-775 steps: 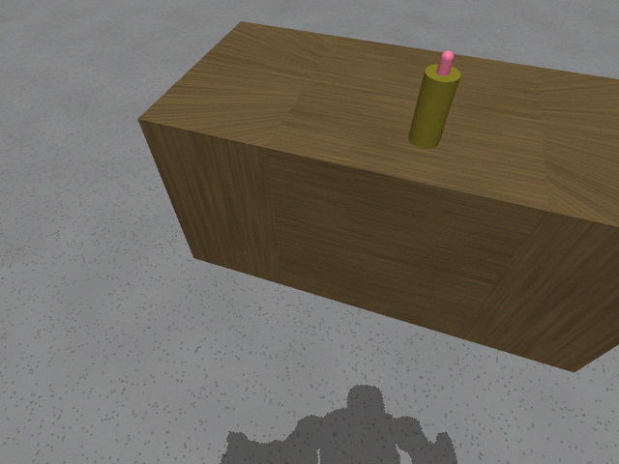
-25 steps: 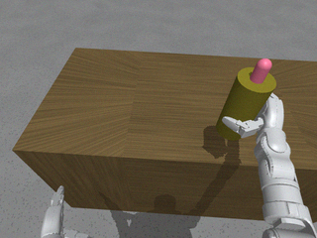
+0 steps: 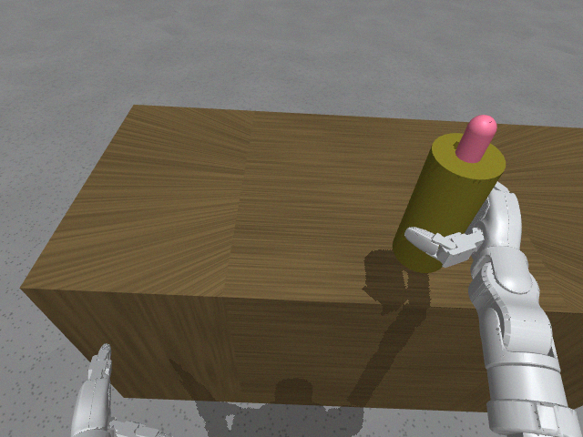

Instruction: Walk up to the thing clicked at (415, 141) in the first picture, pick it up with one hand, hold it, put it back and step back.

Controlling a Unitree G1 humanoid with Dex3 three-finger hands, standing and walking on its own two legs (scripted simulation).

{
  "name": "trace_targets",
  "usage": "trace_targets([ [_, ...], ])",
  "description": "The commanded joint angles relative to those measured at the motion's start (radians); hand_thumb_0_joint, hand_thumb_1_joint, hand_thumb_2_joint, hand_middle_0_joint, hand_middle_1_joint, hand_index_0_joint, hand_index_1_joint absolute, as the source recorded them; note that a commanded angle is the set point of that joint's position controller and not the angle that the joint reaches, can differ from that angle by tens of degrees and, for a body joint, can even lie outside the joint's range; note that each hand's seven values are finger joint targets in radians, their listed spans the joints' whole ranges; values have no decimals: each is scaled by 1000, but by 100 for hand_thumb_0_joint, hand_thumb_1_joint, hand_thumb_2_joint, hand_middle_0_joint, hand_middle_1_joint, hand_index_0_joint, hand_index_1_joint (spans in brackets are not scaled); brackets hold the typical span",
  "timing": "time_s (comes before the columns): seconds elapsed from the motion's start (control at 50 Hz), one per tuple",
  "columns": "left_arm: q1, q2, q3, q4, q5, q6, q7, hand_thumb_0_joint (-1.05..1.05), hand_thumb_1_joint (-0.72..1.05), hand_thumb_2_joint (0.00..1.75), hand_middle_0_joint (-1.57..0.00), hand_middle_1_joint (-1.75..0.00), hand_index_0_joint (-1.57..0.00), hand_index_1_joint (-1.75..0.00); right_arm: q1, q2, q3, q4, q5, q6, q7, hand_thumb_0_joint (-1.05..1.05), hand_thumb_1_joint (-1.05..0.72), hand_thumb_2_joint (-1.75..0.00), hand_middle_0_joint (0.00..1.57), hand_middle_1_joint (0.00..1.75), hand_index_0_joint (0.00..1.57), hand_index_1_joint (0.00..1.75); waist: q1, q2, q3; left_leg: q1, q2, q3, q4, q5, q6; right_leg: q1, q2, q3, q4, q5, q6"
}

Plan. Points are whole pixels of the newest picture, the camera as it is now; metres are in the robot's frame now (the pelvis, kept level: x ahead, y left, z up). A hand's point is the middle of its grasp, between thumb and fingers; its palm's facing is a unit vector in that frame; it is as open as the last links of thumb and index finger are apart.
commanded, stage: lift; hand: right
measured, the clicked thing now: (446, 196) +0.35 -0.16 +0.18
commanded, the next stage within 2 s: hold in 0.02 s
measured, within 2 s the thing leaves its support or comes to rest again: neither
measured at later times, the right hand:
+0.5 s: hand (457, 211) +0.34 -0.18 +0.16, palm faces +0.20 +0.98 -0.02, open 10.9 cm
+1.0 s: hand (459, 202) +0.34 -0.18 +0.18, palm faces +0.19 +0.98 -0.02, open 10.9 cm
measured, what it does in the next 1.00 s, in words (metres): stands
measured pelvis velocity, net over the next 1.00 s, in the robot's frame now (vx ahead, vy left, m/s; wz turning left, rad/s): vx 0.00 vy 0.00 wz -0.01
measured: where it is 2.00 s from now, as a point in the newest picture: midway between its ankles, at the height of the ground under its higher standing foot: outside the picture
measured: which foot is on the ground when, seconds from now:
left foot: down 0.00-1.00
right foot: down 0.00-1.00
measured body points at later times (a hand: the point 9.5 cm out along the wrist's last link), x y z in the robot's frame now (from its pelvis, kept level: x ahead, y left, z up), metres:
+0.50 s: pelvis +0.01 +0.00 +0.00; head -0.01 +0.01 +0.45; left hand +0.18 +0.25 -0.07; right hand +0.32 -0.23 +0.17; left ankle +0.04 +0.11 -0.74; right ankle +0.00 -0.13 -0.74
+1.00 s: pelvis +0.00 +0.00 +0.00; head -0.02 +0.02 +0.45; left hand +0.18 +0.26 -0.07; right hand +0.32 -0.23 +0.18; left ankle +0.04 +0.11 -0.74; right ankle +0.00 -0.13 -0.74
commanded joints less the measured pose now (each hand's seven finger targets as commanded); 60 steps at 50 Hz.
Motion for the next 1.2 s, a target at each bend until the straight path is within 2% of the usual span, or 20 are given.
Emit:
trace_targets([
  [0.0, -115, 116, 38, -154, 6, -62, 4, 0, -55, 6, -4, -5, -4, -5, -452, -188, -75, -362, 19, -92, 0, 0, -10, -130, 124, 142, 130, 142, -3, 13, -235, 104, -8, -10, -96, 99, -16, 61, 33, 11, -98, 95, -32],
  [0.18, -124, 141, 71, -105, 4, -63, 4, 0, -55, 5, -4, -5, -4, -5, -356, -200, -110, -326, 23, -39, -5, 0, -7, -129, 124, 141, 129, 141, -14, 43, -237, 135, -10, -1, -95, 176, -18, 83, 28, 15, -92, 185, -30],
  [0.26, -168, 109, 46, -91, 0, -69, -5, 0, -54, 5, -4, -5, -4, -5, -405, -147, -55, -430, 27, -25, 5, 0, -7, -128, 123, 141, 129, 141, -15, 8, -222, 127, -7, -1, -103, 151, -16, 88, 29, 15, -106, 160, -28],
  [0.36, -163, 95, 22, -87, -1, -76, -12, 0, -55, 5, -4, -5, -4, -5, -358, -190, -93, -417, 23, -6, 9, 0, -9, -129, 123, 141, 129, 141, -20, 27, -249, 164, -8, 2, -100, 204, -18, 101, 29, 18, -101, 214, -29],
  [0.42, -120, 97, 40, -49, 2, -73, -14, 0, -54, 5, -5, -5, -4, -5, -426, -139, -40, -535, 28, -1, 13, 0, -10, -129, 124, 142, 129, 142, -5, -30, -265, 145, -11, 0, -92, 235, -11, 150, 28, 15, -97, 264, -22],
  [0.44, -125, 133, 57, -77, 1, -75, -11, 0, -54, 5, -5, -5, -4, -5, -384, -179, -85, -493, 28, 6, 7, 0, -11, -129, 124, 141, 129, 141, -5, -16, -261, 145, -15, 4, -95, 236, -9, 155, 24, 19, -100, 281, -21],
  [0.48, -136, 158, 79, -77, 0, -85, -13, 0, -55, 5, -5, -5, -4, -5, -373, -193, -92, -495, 29, 21, 5, 0, -11, -129, 123, 141, 128, 141, -2, -7, -246, 144, -15, 10, -98, 230, -11, 146, 22, 21, -104, 270, -20],
  [0.56, -147, 118, 60, -43, -1, -91, -21, 0, -55, 5, -5, -5, -4, -5, -425, -139, -46, -533, 27, 38, 7, 0, -11, -129, 122, 140, 128, 140, 7, -14, -208, 120, -12, 4, -110, 195, -13, 129, 26, 19, -109, 213, -25],
  [0.58, -165, 121, 48, -69, -3, -99, -21, 0, -55, 6, -5, -5, -4, -5, -368, -175, -89, -428, 26, 52, 4, 0, -14, -128, 124, 140, 129, 140, 0, 37, -173, 125, -13, 9, -118, 174, -19, 103, 25, 19, -111, 186, -30],
  [0.78, -176, 93, 24, -34, -2, -105, -33, 0, -55, 6, -5, -5, -4, -5, -417, -175, -81, -549, 35, 64, 12, 0, -9, -130, 123, 142, 129, 142, -26, -15, -238, 162, -9, 5, -108, 198, -11, 121, 30, 20, -109, 220, -24],
  [0.8, -191, 121, 44, -54, -4, -109, -27, 0, -55, 6, -5, -5, -4, -5, -402, -212, -118, -493, 35, 71, 6, 0, -11, -129, 124, 141, 129, 141, -19, 9, -229, 162, -7, 4, -116, 188, -16, 107, 32, 17, -109, 201, -29],
  [0.86, -215, 116, 36, -72, -1, -118, -28, 0, -55, 5, -5, -5, -5, -5, -485, -149, -47, -565, 33, 75, 9, 0, -11, -130, 124, 142, 129, 142, -4, 3, -223, 144, -10, 5, -123, 133, -15, 113, 31, 20, -121, 144, -29],
  [0.92, -204, 181, 84, -93, -1, -121, -17, 0, -55, 6, -5, -5, -4, -5, -390, -213, -116, -436, 25, 97, 0, 0, -9, -130, 123, 142, 129, 142, -1, 42, -228, 151, -13, 13, -123, 147, -16, 113, 27, 25, -120, 160, -29],
  [0.96, -161, 120, 37, -14, -3, -112, -27, 0, -54, 5, -5, -5, -4, -5, -357, -206, -124, -391, 26, 105, 4, 0, -9, -129, 123, 141, 129, 141, -21, 28, -177, 134, -9, 10, -121, 139, -18, 81, 31, 19, -115, 151, -30],
  [0.98, -187, 99, 21, -71, -1, -116, -29, 0, -55, 5, -5, -5, -4, -5, -459, -182, -90, -515, 29, 91, 8, 0, -8, -129, 123, 141, 128, 141, -7, 23, -235, 152, -5, 2, -123, 145, -20, 112, 36, 15, -112, 151, -32],
  [1.0, -152, 100, 26, -35, -1, -115, -27, 0, -54, 5, -5, -5, -4, -5, -414, -198, -119, -401, 28, 99, 3, 0, -9, -128, 123, 141, 128, 141, -9, 38, -222, 147, -7, 2, -123, 159, -21, 105, 34, 14, -108, 162, -35],
  [1.02, -192, 124, 41, -73, -1, -119, -26, 0, -55, 6, -5, -5, -4, -5, -469, -188, -98, -524, 35, 86, 4, 0, -8, -130, 123, 142, 129, 142, -15, 19, -247, 161, -5, 3, -122, 156, -19, 111, 35, 17, -114, 163, -30],
  [1.12, -171, 124, 41, -45, -5, -124, -28, 0, -56, 6, -5, -5, -4, -6, -365, -237, -148, -439, 30, 90, 5, 0, -11, -129, 124, 141, 129, 141, -22, 19, -207, 149, -7, 1, -121, 168, -17, 96, 35, 15, -114, 178, -31],
  [1.14, -181, 128, 52, -44, 0, -123, -28, 0, -55, 6, -5, -5, -4, -5, -461, -190, -87, -560, 32, 79, 8, 0, -9, -129, 123, 141, 129, 141, -9, -10, -248, 149, -4, -4, -118, 172, -16, 123, 35, 15, -113, 177, -29],
  [1.18, -166, 107, 33, -7, -1, -128, -30, 0, -56, 6, -5, -5, -4, -5, -426, -164, -77, -490, 32, 90, 5, 0, -10, -129, 123, 141, 129, 141, -12, -20, -198, 128, -13, 5, -118, 146, -11, 98, 27, 23, -119, 162, -26],
])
